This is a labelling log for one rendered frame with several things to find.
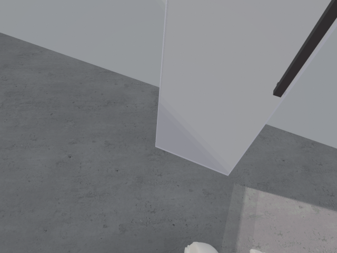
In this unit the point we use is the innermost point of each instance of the fridge door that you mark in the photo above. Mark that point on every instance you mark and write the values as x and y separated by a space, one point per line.
222 59

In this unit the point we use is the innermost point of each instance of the handle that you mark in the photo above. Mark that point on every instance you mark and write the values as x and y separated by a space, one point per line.
318 32

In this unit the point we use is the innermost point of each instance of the right robot thigh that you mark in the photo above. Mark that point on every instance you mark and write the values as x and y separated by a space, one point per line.
200 247

